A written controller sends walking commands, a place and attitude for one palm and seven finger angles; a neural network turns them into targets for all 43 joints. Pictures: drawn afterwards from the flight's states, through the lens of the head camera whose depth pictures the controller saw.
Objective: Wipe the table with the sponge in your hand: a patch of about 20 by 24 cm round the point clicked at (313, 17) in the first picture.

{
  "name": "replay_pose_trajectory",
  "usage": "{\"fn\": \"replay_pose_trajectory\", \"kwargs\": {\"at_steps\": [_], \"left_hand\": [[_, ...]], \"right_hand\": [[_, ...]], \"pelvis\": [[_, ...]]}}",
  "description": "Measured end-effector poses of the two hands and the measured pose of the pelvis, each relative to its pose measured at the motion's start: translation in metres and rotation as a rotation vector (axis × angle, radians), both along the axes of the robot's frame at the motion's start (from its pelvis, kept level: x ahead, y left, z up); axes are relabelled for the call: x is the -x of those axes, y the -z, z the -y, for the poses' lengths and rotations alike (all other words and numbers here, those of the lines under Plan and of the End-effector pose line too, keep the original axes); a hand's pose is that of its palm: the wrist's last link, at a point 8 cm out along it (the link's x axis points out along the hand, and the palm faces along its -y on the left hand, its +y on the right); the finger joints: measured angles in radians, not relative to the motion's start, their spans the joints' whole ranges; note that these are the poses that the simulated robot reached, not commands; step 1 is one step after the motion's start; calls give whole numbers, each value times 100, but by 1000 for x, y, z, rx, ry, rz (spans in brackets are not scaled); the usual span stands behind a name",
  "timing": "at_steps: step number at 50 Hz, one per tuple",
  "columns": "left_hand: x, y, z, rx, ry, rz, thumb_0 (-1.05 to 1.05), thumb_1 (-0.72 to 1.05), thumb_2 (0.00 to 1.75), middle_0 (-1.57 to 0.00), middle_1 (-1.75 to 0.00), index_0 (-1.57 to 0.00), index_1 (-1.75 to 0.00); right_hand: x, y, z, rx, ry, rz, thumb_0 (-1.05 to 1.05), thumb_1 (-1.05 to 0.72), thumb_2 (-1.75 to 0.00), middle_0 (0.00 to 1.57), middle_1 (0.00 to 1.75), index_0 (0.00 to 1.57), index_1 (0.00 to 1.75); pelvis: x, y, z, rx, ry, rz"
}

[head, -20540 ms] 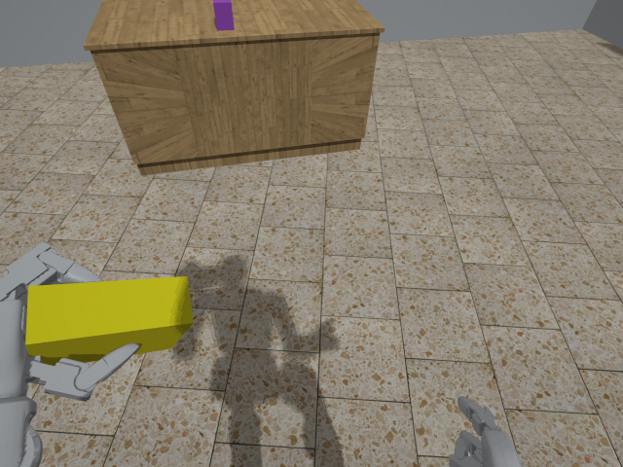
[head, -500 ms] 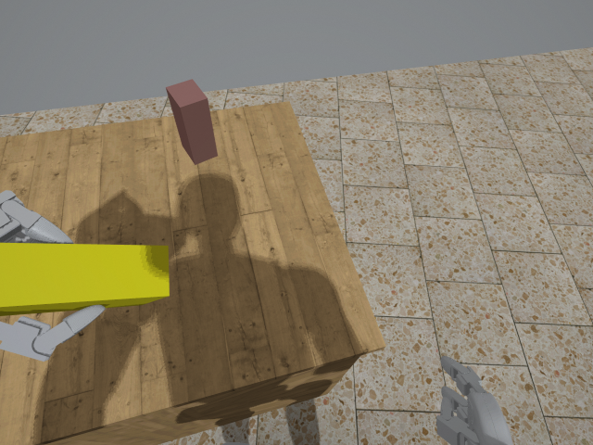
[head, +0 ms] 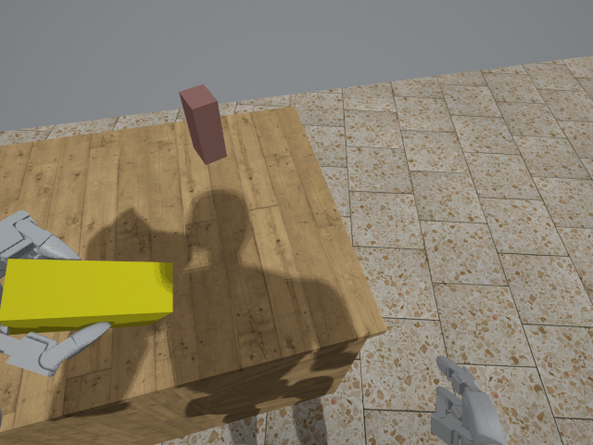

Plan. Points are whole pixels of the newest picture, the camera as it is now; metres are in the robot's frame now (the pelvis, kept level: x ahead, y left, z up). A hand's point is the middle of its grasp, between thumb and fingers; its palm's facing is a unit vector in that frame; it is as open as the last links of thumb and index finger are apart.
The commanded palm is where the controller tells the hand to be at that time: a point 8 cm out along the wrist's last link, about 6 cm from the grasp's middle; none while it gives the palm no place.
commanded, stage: come to a stop and stand still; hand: left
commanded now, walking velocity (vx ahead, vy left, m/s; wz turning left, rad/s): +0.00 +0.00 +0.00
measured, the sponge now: (116, 297) +0.23 +0.21 +0.12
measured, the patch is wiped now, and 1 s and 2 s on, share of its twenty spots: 0.00 0.00 0.00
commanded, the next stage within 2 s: look again from close up in 0.40 s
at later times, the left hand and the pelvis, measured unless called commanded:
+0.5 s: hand (37, 329) +0.19 +0.25 +0.15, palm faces +0.33 -0.86 -0.40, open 9.4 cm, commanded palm +0.13 +0.28 +0.18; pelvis -0.03 +0.00 +0.00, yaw +0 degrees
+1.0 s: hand (25, 316) +0.20 +0.27 +0.15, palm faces +0.32 -0.86 -0.40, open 9.4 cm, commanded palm +0.15 +0.29 +0.18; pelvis -0.02 +0.02 +0.00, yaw -2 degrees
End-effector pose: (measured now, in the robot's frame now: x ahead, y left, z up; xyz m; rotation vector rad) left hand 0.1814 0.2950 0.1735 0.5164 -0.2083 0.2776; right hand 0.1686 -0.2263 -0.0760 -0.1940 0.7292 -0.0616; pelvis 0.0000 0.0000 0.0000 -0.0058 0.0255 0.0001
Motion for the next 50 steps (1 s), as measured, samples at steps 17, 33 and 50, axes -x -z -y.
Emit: {"fn": "replay_pose_trajectory", "kwargs": {"at_steps": [17,33,50], "left_hand": [[26,2,6,36,8,19,-1,-45,104,-80,-139,-81,-138],[32,7,-6,62,0,23,-1,-45,104,-80,-139,-81,-138],[22,5,-16,54,14,40,-1,-45,104,-80,-139,-81,-138]], "right_hand": [[25,-10,10,18,30,63,1,-90,-90,20,30,20,30],[27,-12,-9,20,6,64,1,-90,-90,20,30,20,30],[14,-19,-22,23,12,82,1,-90,-90,20,30,20,30]], "pelvis": [[23,0,3,12,-3,24],[27,0,-9,16,-5,30],[21,-1,-19,5,28,29]]}}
